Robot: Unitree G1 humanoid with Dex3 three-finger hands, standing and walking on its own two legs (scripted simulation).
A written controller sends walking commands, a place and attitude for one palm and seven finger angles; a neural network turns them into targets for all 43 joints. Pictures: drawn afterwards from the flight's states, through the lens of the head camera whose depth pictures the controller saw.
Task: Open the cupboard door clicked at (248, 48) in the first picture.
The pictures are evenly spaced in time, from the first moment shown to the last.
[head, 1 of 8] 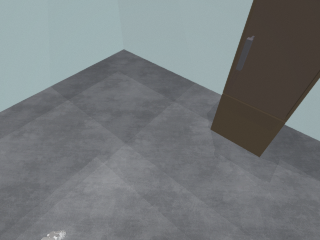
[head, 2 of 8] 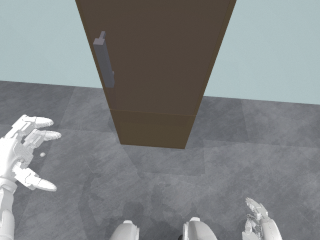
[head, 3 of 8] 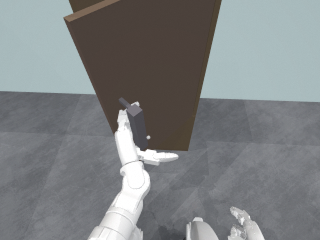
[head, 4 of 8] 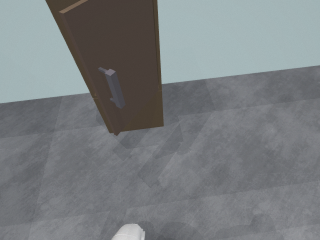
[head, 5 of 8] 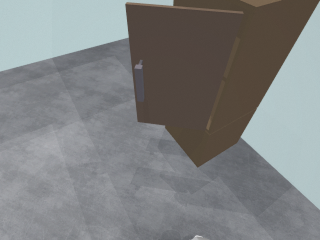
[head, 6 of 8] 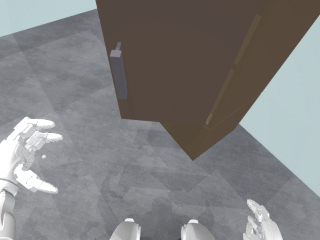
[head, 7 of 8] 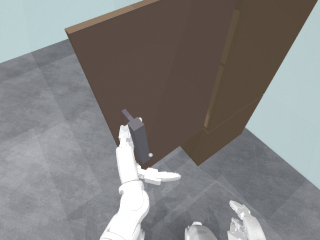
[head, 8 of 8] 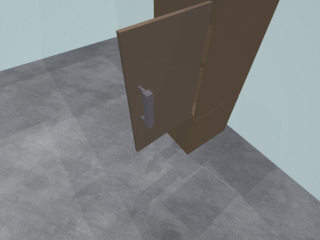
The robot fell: no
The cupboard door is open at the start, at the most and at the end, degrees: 0 96 94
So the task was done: yes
